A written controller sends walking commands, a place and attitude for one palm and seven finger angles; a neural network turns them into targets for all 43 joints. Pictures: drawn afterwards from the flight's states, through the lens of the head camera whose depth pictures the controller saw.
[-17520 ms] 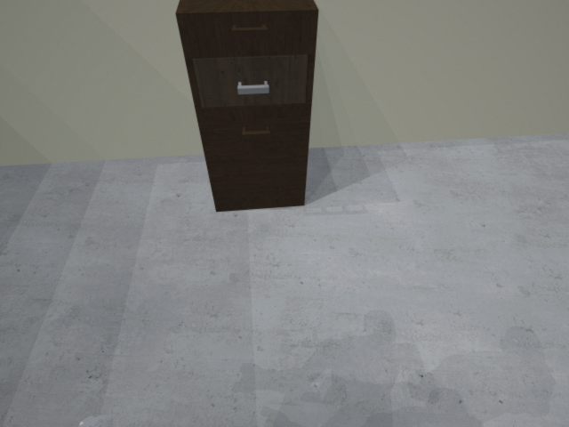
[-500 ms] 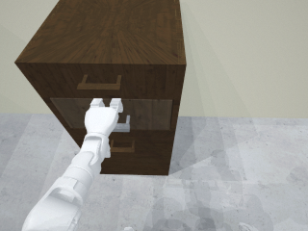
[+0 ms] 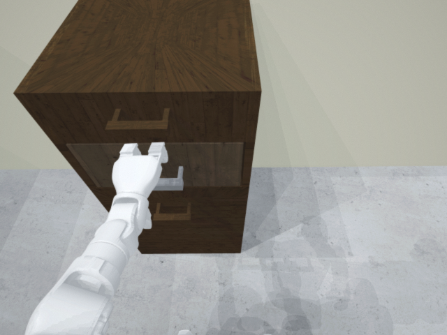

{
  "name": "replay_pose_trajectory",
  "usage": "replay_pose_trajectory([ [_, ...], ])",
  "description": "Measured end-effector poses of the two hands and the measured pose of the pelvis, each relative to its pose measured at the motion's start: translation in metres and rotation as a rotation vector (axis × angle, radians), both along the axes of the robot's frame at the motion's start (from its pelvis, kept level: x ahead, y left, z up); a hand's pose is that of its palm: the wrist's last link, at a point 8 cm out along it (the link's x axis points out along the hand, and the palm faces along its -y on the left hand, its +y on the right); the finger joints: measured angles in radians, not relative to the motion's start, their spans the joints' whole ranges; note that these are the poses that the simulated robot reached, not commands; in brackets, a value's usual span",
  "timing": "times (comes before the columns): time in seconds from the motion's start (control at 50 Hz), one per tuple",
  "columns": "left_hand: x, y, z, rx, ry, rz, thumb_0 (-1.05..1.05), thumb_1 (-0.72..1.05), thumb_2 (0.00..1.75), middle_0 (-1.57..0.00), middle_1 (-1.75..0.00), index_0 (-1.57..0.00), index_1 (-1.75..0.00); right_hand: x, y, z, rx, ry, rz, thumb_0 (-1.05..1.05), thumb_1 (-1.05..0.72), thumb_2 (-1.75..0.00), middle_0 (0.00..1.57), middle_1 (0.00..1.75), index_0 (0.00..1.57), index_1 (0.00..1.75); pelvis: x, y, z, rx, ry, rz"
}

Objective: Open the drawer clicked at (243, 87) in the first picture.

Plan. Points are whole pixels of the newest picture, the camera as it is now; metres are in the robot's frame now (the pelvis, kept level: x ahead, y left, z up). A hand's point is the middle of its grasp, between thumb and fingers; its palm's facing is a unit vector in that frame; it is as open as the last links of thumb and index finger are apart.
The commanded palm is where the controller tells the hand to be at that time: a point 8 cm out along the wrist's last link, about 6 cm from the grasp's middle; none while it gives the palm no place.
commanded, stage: re-aim the fingers above the handle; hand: left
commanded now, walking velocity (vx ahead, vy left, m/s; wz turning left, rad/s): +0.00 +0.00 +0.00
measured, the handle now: (160, 177) +0.47 +0.15 -0.07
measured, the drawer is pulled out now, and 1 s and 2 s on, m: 0.00 0.00 0.00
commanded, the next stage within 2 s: lower the fingers behind the handle in 1.38 s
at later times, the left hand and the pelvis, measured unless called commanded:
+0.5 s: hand (152, 181) +0.42 +0.15 -0.01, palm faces -0.01 -0.03 -1.00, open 13.8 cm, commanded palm +0.40 +0.16 +0.04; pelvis +0.00 +0.00 +0.00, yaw +0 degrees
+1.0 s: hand (151, 183) +0.42 +0.15 -0.01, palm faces -0.02 -0.04 -1.00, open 13.9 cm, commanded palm +0.39 +0.16 +0.04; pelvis +0.01 +0.00 +0.00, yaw +0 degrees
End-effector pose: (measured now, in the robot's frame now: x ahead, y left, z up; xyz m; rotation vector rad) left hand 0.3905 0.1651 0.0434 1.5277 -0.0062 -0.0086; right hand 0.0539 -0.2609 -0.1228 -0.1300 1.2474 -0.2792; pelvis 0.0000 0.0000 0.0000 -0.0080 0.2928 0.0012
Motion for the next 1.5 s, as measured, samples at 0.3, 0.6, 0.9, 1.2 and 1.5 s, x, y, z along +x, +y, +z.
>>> replay_pose_trajectory([
  [0.3, 0.011, -0.016, 0.002, 0.007, -0.003, -0.008, 0.00, -0.49, 0.30, -0.32, -1.20, -0.32, -1.20, 0.010, 0.010, -0.002, 0.014, -0.040, 0.017, 0.01, -0.91, -0.90, 0.20, 0.30, 0.20, 0.30, -0.006, 0.004, -0.003, 0.000, 0.010, 0.001],
  [0.6, 0.012, -0.007, -0.004, 0.007, 0.028, 0.012, 0.00, -0.49, 0.30, -0.32, -1.20, -0.32, -1.20, -0.002, 0.007, -0.002, 0.009, 0.006, -0.004, 0.01, -0.91, -0.90, 0.20, 0.30, 0.21, 0.30, 0.000, 0.001, -0.001, 0.000, 0.015, -0.004],
  [0.9, 0.011, -0.009, 0.000, 0.006, 0.004, 0.015, 0.00, -0.49, 0.30, -0.32, -1.20, -0.32, -1.20, 0.018, 0.003, -0.001, 0.011, -0.027, 0.011, 0.01, -0.91, -0.90, 0.20, 0.30, 0.20, 0.30, 0.005, -0.001, 0.000, 0.001, 0.010, -0.002],
  [1.2, 0.003, 0.000, 0.000, 0.007, 0.013, 0.020, 0.00, -0.49, 0.30, -0.32, -1.20, -0.32, -1.20, 0.032, 0.005, 0.002, 0.012, -0.064, 0.033, 0.01, -0.91, -0.90, 0.20, 0.30, 0.20, 0.30, 0.005, -0.003, 0.001, 0.002, 0.000, 0.005],
  [1.5, 0.006, -0.007, -0.001, 0.002, 0.001, -0.007, 0.00, -0.49, 0.30, -0.32, -1.20, -0.32, -1.20, 0.016, 0.005, -0.001, 0.009, -0.033, 0.019, 0.01, -0.91, -0.90, 0.20, 0.30, 0.20, 0.30, 0.001, 0.001, -0.002, -0.001, 0.008, 0.003],
])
